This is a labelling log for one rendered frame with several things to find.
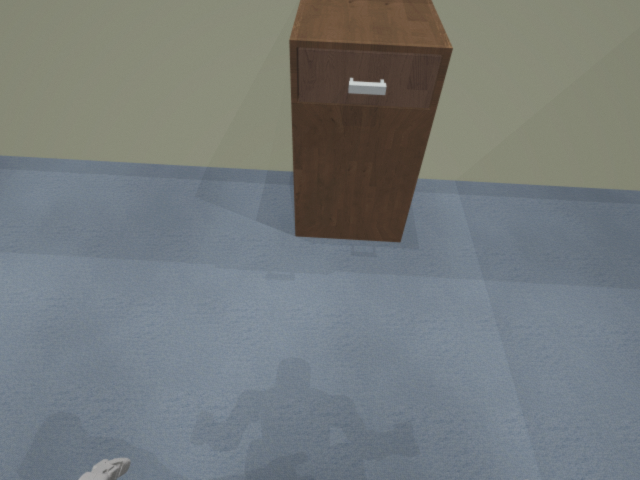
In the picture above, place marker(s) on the drawer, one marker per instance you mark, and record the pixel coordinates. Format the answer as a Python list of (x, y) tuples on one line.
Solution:
[(324, 76)]

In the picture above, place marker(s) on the handle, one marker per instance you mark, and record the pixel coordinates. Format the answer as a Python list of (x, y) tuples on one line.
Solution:
[(373, 88)]

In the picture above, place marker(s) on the robot left hand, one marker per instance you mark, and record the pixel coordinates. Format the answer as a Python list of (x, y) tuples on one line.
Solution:
[(108, 469)]

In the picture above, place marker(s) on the cabinet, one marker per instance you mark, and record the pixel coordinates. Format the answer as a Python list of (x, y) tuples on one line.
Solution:
[(355, 166)]

